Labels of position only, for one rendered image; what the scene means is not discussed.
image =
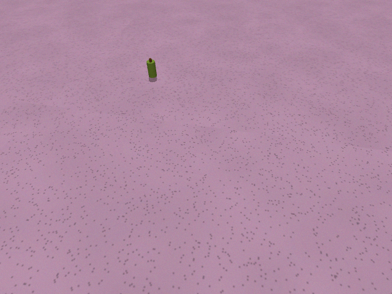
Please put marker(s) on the bottle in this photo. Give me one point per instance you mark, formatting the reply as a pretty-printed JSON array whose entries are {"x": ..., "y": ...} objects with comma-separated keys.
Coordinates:
[{"x": 151, "y": 68}]

